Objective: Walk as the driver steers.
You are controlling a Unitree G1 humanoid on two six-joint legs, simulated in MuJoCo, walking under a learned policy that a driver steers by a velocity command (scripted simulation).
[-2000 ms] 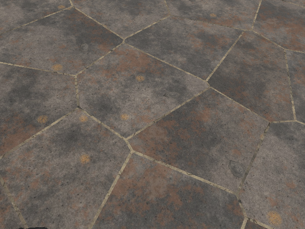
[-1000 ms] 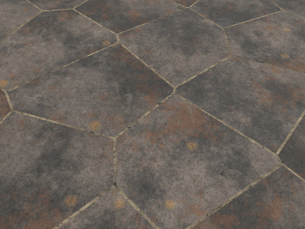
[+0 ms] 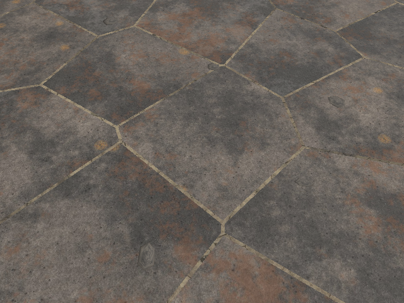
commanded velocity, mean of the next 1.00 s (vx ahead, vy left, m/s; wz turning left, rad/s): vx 0.46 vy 0.00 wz -0.56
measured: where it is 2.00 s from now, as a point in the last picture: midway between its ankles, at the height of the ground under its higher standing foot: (255, 257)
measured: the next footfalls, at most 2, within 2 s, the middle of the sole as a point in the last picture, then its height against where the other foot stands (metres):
right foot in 0.26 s outside the picture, level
left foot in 0.74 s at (214, 260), level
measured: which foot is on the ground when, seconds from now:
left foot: down 0.00-0.24, up 0.26-0.72, down 0.74-1.00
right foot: up 0.00-0.24, down 0.26-0.74, up 0.76-1.00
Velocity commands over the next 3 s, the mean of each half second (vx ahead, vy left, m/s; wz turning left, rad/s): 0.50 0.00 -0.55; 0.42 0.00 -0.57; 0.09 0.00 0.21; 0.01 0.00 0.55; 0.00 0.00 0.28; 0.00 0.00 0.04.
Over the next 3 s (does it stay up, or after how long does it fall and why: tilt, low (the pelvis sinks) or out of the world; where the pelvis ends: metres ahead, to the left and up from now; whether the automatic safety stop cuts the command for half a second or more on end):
stays up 0.64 -0.15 -0.01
